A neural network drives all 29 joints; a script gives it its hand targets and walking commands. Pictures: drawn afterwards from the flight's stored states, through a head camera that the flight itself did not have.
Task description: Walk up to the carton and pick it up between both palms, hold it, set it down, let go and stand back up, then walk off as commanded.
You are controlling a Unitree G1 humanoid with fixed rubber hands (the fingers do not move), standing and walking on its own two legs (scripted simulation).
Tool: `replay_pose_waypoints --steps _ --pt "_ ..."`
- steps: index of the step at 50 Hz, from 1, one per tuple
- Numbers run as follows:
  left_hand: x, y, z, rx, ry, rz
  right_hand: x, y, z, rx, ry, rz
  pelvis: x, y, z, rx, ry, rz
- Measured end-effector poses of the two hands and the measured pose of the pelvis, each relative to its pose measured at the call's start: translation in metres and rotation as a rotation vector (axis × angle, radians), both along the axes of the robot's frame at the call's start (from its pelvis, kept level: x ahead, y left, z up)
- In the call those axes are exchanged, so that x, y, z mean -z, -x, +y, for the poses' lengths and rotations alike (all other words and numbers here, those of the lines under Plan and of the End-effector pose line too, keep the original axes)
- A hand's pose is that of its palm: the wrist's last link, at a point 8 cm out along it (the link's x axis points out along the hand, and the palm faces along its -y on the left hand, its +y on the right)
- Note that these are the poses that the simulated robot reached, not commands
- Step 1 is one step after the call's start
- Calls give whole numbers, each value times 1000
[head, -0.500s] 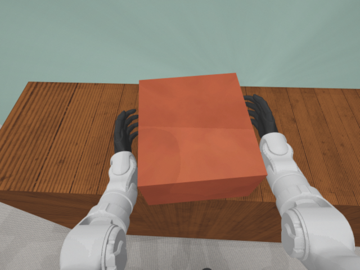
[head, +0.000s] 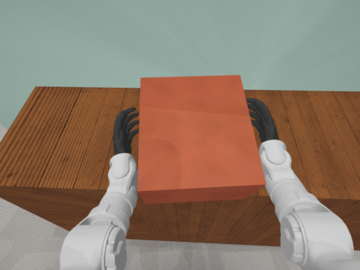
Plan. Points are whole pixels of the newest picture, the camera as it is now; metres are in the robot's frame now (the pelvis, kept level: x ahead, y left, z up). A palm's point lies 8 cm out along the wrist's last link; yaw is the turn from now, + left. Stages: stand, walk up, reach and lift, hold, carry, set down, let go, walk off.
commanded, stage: reach and lift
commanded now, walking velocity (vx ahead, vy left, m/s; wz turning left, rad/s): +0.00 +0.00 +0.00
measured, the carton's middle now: (193, 139) +0.42 -0.01 +0.03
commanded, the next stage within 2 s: hold in 1.94 s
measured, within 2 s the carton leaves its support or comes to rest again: neither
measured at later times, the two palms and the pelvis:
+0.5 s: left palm (119, 141) +0.40 +0.16 +0.06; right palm (263, 134) +0.42 -0.17 +0.06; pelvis +0.00 +0.00 +0.00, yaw +0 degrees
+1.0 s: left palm (99, 130) +0.38 +0.17 +0.13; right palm (271, 122) +0.39 -0.16 +0.14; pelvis -0.02 +0.00 +0.00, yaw +0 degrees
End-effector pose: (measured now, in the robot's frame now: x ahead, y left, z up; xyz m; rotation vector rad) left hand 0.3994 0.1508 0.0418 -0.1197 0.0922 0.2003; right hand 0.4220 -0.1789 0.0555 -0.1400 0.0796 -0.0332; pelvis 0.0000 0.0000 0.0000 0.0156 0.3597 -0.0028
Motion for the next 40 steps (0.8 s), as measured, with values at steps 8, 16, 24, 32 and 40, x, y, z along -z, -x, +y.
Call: replay_pose_waypoints --steps 8,16,24,32,40 --pt "6 8 0 1 -3 29 5 7 0 3 1 20 0 4 -1 0 -1 -5" --pt "8 5 2 5 -8 56 8 5 2 7 -2 47 0 2 0 0 0 -2" --pt "-10 -4 7 37 -75 42 0 6 8 44 -26 31 0 1 0 0 0 -1" --pt "-45 -4 5 56 -95 -1 -29 13 6 74 -69 -10 -1 5 0 1 0 -40" --pt "-67 9 8 60 -101 49 -50 27 9 78 -73 42 -3 12 0 1 0 -109"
